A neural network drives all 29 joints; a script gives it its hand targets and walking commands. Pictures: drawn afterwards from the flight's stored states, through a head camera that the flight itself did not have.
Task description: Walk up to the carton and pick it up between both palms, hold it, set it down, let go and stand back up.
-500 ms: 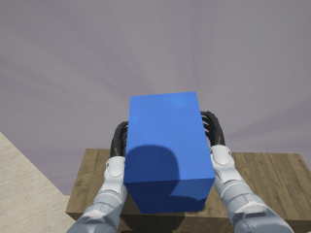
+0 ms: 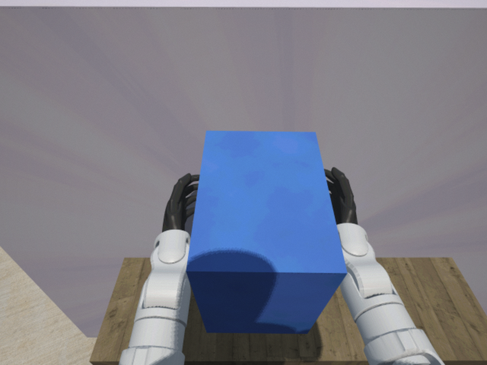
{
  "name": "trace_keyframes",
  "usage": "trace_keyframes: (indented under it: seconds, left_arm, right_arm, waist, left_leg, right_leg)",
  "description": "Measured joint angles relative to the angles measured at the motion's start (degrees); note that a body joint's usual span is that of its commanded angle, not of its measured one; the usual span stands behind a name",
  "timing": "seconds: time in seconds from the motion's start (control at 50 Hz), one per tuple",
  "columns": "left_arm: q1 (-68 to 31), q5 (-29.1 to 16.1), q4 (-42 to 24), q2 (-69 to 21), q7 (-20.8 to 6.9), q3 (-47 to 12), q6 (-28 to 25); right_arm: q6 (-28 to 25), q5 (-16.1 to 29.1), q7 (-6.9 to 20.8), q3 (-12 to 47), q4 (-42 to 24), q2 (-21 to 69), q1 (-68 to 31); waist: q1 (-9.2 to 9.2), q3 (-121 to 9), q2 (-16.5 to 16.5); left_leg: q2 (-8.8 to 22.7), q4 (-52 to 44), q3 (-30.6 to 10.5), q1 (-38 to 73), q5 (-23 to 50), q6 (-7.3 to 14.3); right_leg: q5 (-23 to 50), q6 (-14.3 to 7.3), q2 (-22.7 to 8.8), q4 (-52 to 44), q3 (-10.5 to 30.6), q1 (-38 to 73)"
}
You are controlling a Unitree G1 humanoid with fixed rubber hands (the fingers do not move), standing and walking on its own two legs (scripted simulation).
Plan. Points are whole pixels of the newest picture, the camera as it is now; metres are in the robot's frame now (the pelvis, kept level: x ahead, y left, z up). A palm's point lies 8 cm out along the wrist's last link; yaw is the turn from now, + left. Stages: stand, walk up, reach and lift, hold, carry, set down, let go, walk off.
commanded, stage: reach and lift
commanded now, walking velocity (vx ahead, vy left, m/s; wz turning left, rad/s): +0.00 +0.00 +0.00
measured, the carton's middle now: (258, 236) +0.33 +0.00 +0.07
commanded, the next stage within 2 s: hold in 1.68 s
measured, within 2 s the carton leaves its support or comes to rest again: neither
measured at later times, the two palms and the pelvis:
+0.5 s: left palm (163, 205) +0.32 +0.14 +0.15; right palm (345, 201) +0.33 -0.12 +0.15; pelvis -0.04 +0.00 +0.00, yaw +0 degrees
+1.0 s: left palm (162, 194) +0.34 +0.15 +0.16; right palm (342, 188) +0.34 -0.12 +0.17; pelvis -0.03 +0.01 +0.00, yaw +0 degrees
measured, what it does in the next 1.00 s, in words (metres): stands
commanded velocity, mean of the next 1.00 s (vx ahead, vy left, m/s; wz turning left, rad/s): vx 0.00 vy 0.00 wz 0.00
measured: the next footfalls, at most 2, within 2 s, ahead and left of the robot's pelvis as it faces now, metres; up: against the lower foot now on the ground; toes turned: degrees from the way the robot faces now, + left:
none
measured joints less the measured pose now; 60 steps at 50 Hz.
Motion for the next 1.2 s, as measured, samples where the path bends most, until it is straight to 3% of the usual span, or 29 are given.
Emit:
trace_keyframes:
  seconds: [0.16, 0.34, 0.72, 1.2]
  left_arm:
    - [-2.3, 3.4, -6.4, -0.6, -2.6, 1.2, 9.2]
    - [-8.0, 5.8, -5.7, 0.1, -4.4, 3.5, 14.5]
    - [-15.4, 8.1, -0.1, 0.9, -5.1, 6.6, 17.7]
    - [-12.3, 7.5, -6.5, 1.0, -3.9, 4.4, 21.1]
  right_arm:
    - [5.4, 1.1, -0.4, -0.7, -3.2, -0.1, -1.8]
    - [7.8, -0.1, 0.3, -2.8, 0.8, 0.5, -7.6]
    - [8.6, -3.3, 2.9, -7.9, 10.2, 1.5, -16.4]
    - [11.3, 1.8, 1.2, -3.3, 5.1, -0.7, -15.1]
  waist:
    - [-1.32, 3.0, -2.0]
    - [-1.03, 3.5, -2.7]
    - [-1.11, 3.0, -3.6]
    - [-2.41, 3.4, -2.8]
  left_leg:
    - [-0.1, -1.1, 0.1, 3.9, 0.8, 0.0]
    - [-0.1, -1.6, 0.5, 4.2, 2.2, 0.2]
    - [-0.9, -2.1, 0.6, 4.0, 3.4, 1.0]
    - [-0.6, 0.0, 0.3, 4.7, 1.1, 0.8]
  right_leg:
    - [0.2, 0.0, -0.1, 0.1, 0.1, 3.3]
    - [1.4, 0.1, -0.1, 0.4, 0.6, 3.1]
    - [2.6, 0.8, -1.0, -0.5, 0.6, 3.1]
    - [1.4, 0.8, -0.6, -0.5, 0.3, 4.9]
